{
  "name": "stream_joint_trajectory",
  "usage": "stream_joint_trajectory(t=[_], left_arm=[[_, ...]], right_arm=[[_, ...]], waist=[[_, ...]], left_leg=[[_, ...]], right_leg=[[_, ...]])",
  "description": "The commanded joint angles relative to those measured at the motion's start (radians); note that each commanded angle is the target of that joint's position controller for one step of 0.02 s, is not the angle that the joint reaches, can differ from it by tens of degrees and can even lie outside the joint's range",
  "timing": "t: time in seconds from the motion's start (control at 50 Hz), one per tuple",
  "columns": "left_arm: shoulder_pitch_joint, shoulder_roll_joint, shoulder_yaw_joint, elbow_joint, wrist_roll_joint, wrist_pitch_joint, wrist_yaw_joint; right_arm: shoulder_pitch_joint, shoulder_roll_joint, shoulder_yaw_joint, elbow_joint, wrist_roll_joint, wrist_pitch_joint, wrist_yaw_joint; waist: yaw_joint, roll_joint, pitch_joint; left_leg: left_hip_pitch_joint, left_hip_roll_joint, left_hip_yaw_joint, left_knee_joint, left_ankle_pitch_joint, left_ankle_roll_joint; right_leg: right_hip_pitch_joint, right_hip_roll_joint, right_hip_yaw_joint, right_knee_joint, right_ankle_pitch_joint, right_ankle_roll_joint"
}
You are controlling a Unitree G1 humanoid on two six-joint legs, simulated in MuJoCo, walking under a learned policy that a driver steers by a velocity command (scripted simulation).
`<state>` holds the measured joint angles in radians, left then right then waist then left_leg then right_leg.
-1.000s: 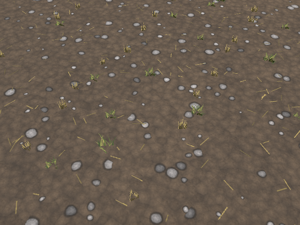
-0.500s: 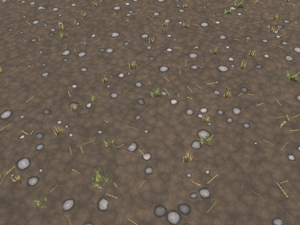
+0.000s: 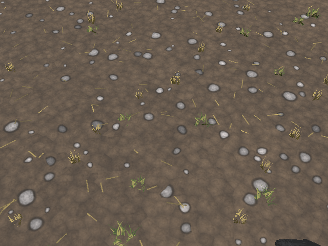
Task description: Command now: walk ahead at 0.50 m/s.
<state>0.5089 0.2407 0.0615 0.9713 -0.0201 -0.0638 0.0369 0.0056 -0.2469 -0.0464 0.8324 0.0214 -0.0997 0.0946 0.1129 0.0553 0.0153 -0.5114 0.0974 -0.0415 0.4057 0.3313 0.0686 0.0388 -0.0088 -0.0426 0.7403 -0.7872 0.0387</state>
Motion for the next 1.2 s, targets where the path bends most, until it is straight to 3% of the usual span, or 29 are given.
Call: stream_joint_trajectory(t=[0.02,0.04,0.06,0.08,0.1,0.12,0.14,0.16,0.2,0.28,0.36,0.44,0.5,0.52,0.54,0.56,0.58,0.6,0.64,0.72,0.88,1.0,1.06,1.1,1.12,1.14,1.16,1.18,1.2], left_arm=[[-0.045,0.135,0.021,-0.036,0.002,-0.008,-0.02],[0.094,-0.012,-0.004,-0.01,0.006,-0.023,-0.034],[0.225,0.02,-0.018,-0.023,-0.04,-0.058,-0.043],[0.13,0.061,-0.012,-0.075,-0.066,-0.073,-0.034],[-0.024,0.065,-0.016,-0.123,-0.078,-0.072,-0.018],[-0.152,0.126,-0.004,-0.134,-0.037,-0.053,0.006],[-0.126,0.09,-0.007,-0.146,-0.033,-0.034,0.013],[-0.117,0.1,0.001,-0.135,-0.012,-0.017,0.01],[-0.145,0.043,0.003,-0.144,0.0,-0.002,0.003],[-0.291,0.026,0.001,-0.194,0.018,-0.019,-0.017],[-0.448,0.009,-0.006,-0.229,0.006,-0.015,-0.044],[-0.572,0.03,-0.001,-0.28,0.004,-0.022,-0.068],[-0.503,0.063,0.014,-0.271,0.007,-0.03,-0.076],[-0.372,0.098,0.035,-0.23,0.011,-0.03,-0.073],[-0.172,0.165,0.062,-0.177,0.016,-0.03,-0.065],[-0.047,0.274,0.086,-0.152,0.025,-0.027,-0.06],[-0.021,0.21,0.066,-0.145,0.015,-0.025,-0.062],[-0.124,0.169,0.05,-0.158,0.013,-0.029,-0.06],[-0.28,0.107,0.03,-0.184,0.02,-0.032,-0.063],[-0.293,0.093,0.029,-0.152,0.031,-0.052,-0.059],[-0.208,0.116,0.032,-0.082,0.032,-0.053,-0.023],[-0.094,0.136,0.039,-0.001,0.005,-0.028,-0.02],[-0.113,0.165,0.047,0.013,-0.005,-0.014,-0.02],[-0.153,0.169,0.044,0.013,-0.007,-0.003,-0.019],[-0.152,0.142,0.03,0.002,0.0,-0.005,-0.02],[-0.052,0.006,-0.013,-0.021,0.007,-0.026,-0.035],[-0.086,0.06,-0.001,-0.001,-0.012,-0.057,-0.042],[-0.189,0.13,0.025,-0.036,-0.045,-0.067,-0.043],[-0.238,0.126,0.025,-0.048,-0.043,-0.067,-0.036]], right_arm=[[0.418,-0.181,-0.064,0.109,-0.016,-0.006,-0.02],[0.509,-0.21,-0.054,0.148,-0.049,-0.007,-0.025],[0.557,-0.242,-0.059,0.144,-0.032,0.003,-0.031],[0.566,-0.275,-0.08,0.156,-0.004,0.024,-0.036],[0.49,-0.25,-0.073,0.156,-0.003,0.03,-0.047],[0.328,-0.137,-0.036,0.088,-0.016,0.02,-0.05],[0.254,-0.156,-0.034,0.08,-0.032,0.007,-0.057],[0.186,-0.1,-0.015,0.07,-0.032,-0.013,-0.051],[0.185,-0.087,-0.01,0.094,-0.031,-0.02,-0.058],[0.27,-0.115,-0.02,0.121,-0.032,-0.011,-0.101],[0.36,-0.133,-0.031,0.151,0.001,0.007,-0.108],[0.421,-0.139,-0.04,0.182,0.001,0.031,-0.111],[0.382,-0.164,-0.049,0.174,0.0,0.042,-0.108],[0.356,-0.156,-0.045,0.167,0.002,0.044,-0.107],[0.335,-0.132,-0.034,0.147,-0.009,0.042,-0.106],[0.438,-0.025,0.002,0.131,-0.019,0.022,-0.096],[0.425,-0.062,-0.005,0.145,-0.01,-0.006,-0.083],[0.337,-0.138,-0.028,0.119,0.017,-0.02,-0.081],[0.236,-0.124,-0.034,0.098,0.007,-0.014,-0.095],[0.292,-0.059,-0.037,0.122,0.002,0.042,-0.108],[0.097,-0.054,-0.046,0.048,-0.002,0.039,-0.086],[-0.07,-0.021,-0.018,-0.039,-0.008,0.033,-0.06],[-0.048,-0.052,-0.025,-0.054,-0.003,0.024,-0.048],[0.19,-0.122,-0.064,0.015,-0.002,0.02,-0.049],[0.371,-0.198,-0.094,0.062,-0.008,0.02,-0.062],[0.479,-0.298,-0.113,0.086,-0.021,0.022,-0.072],[0.482,-0.218,-0.085,0.077,-0.019,0.019,-0.076],[0.398,-0.172,-0.069,0.071,-0.02,0.014,-0.078],[0.309,-0.129,-0.057,0.053,-0.018,0.01,-0.078]], waist=[[-0.255,-0.031,-0.146],[-0.205,0.249,-0.275],[-0.202,0.345,-0.467],[-0.221,0.297,-0.509],[-0.198,0.135,-0.375],[-0.189,-0.087,-0.231],[-0.128,0.007,-0.196],[-0.09,-0.035,-0.128],[-0.06,0.027,0.0],[-0.09,0.038,0.005],[-0.15,-0.011,0.013],[-0.176,-0.025,0.067],[-0.118,0.011,0.007],[-0.049,0.005,-0.067],[0.025,-0.043,-0.192],[0.006,-0.265,-0.348],[0.014,-0.283,-0.418],[-0.007,-0.231,-0.257],[-0.07,-0.098,-0.079],[-0.14,-0.127,-0.046],[-0.091,-0.118,0.028],[-0.04,-0.11,0.106],[-0.082,-0.15,0.075],[-0.216,-0.159,-0.07],[-0.285,-0.103,-0.189],[-0.237,0.143,-0.343],[-0.259,0.118,-0.43],[-0.248,0.09,-0.278],[-0.212,0.036,-0.187]], left_leg=[[0.593,-0.009,0.077,0.027,0.025,0.032],[0.994,0.157,-0.073,0.349,0.405,0.097],[1.132,0.291,-0.369,0.329,0.383,0.211],[1.08,0.373,-0.54,0.112,-0.079,0.299],[0.923,0.368,-0.572,-0.022,-0.379,0.292],[0.678,0.295,-0.456,-0.098,-0.473,0.223],[0.515,0.358,-0.506,-0.098,-0.464,0.279],[0.334,0.303,-0.441,-0.118,-0.436,0.231],[0.152,0.172,-0.219,-0.176,-0.359,0.166],[0.215,0.095,-0.034,-0.195,-0.014,0.154],[0.38,0.116,-0.012,-0.22,-0.127,0.133],[0.557,0.17,-0.039,-0.172,-0.192,0.123],[0.561,0.158,-0.015,-0.05,0.037,0.096],[0.518,0.113,0.021,0.095,0.165,0.074],[0.344,0.055,0.063,0.35,0.063,0.036],[-0.051,-0.115,0.101,0.779,-0.435,-0.036],[-0.194,-0.142,-0.059,0.91,-0.886,-0.031],[-0.284,-0.084,-0.064,0.954,-0.845,-0.015],[-0.22,0.008,-0.024,0.826,-0.687,-0.009],[-0.089,0.048,-0.035,0.695,-0.55,-0.02],[-0.214,-0.011,-0.058,0.372,-0.203,-0.037],[-0.249,-0.017,0.041,0.19,-0.309,-0.016],[-0.137,-0.058,0.096,0.141,-0.463,0.026],[0.222,-0.139,0.155,0.091,-0.419,0.074],[0.562,-0.03,0.016,0.131,-0.377,0.127],[0.922,0.266,-0.493,0.042,-0.535,0.298],[0.93,0.323,-0.687,-0.083,-0.519,0.304],[0.815,0.284,-0.484,-0.084,-0.473,0.236],[0.664,0.243,-0.327,-0.099,-0.408,0.188]], right_leg=[[-0.291,-0.096,0.088,0.503,0.824,-0.094],[-0.721,0.023,0.108,0.998,-0.044,-0.039],[-0.86,0.061,0.288,1.129,-0.009,-0.049],[-0.937,0.038,0.26,1.14,0.071,-0.033],[-1.014,-0.022,0.153,1.094,0.172,-0.026],[-0.955,-0.088,0.107,0.967,0.327,-0.051],[-0.907,-0.108,0.113,0.992,0.378,-0.043],[-0.811,-0.163,0.171,0.804,0.5,-0.059],[-0.725,-0.178,0.155,0.576,0.554,-0.051],[-0.67,-0.134,0.086,0.145,0.781,-0.033],[-0.668,-0.088,0.05,-0.075,0.884,-0.056],[-0.768,-0.076,0.054,-0.157,0.788,-0.095],[-0.572,-0.015,-0.005,-0.205,0.687,-0.134],[-0.376,0.019,-0.03,-0.224,0.71,-0.158],[-0.066,-0.064,0.076,-0.19,0.783,-0.21],[0.322,-0.328,0.536,-0.271,0.639,-0.373],[0.38,-0.388,0.793,-0.415,0.559,-0.403],[0.255,-0.362,0.66,-0.431,0.528,-0.351],[-0.064,-0.278,0.416,-0.491,0.646,-0.288],[-0.243,-0.222,0.222,-0.603,0.73,-0.261],[-0.142,-0.215,0.008,-0.64,0.781,-0.198],[0.025,-0.269,-0.014,-0.584,0.856,-0.209],[0.081,-0.292,-0.018,-0.478,1.122,-0.194],[0.026,-0.239,-0.072,-0.211,1.414,-0.152],[-0.205,-0.194,-0.079,0.055,1.233,-0.117],[-0.617,0.002,-0.056,0.479,0.556,-0.048],[-0.698,0.038,0.162,0.622,0.206,-0.063],[-0.784,-0.021,0.172,0.659,0.258,-0.082],[-0.77,-0.082,0.146,0.598,0.355,-0.089]])
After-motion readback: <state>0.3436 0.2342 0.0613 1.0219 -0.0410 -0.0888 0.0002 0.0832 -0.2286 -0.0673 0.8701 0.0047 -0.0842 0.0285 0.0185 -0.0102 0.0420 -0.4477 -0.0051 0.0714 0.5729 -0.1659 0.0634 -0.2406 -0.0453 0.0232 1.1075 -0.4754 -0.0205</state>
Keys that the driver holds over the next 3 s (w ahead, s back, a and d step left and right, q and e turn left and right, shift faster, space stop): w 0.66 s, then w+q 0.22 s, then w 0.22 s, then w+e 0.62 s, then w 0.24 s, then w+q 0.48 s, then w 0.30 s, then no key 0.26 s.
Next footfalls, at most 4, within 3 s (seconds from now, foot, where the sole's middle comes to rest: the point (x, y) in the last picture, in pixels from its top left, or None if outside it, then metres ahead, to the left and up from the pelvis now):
0.02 left None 0.18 0.14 -0.81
0.54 right None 0.49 -0.09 -0.81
1.12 left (147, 174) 0.78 0.19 -0.81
1.68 right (199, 126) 1.10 -0.04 -0.81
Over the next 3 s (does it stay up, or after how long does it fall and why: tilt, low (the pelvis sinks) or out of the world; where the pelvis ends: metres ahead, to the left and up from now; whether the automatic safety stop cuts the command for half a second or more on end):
stays up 1.67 -0.02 -0.03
